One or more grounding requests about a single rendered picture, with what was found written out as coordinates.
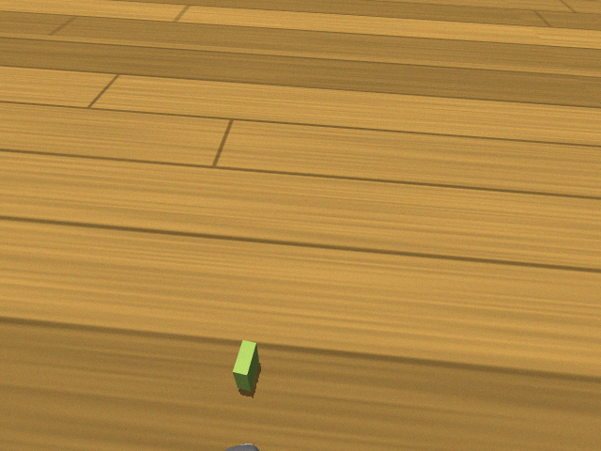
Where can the carton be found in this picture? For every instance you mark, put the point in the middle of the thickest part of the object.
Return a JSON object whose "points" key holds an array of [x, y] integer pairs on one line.
{"points": [[246, 365]]}

